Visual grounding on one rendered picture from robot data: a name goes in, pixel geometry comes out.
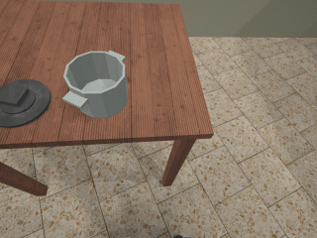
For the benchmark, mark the table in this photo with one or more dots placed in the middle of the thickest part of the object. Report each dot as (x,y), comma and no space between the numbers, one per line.
(38,38)

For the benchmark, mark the knob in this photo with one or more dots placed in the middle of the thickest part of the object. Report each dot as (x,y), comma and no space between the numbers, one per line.
(14,95)

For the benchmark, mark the lid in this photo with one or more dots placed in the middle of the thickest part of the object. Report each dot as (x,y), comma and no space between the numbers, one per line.
(34,105)

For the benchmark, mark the pot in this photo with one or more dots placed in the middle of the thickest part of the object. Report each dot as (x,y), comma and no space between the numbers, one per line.
(98,83)

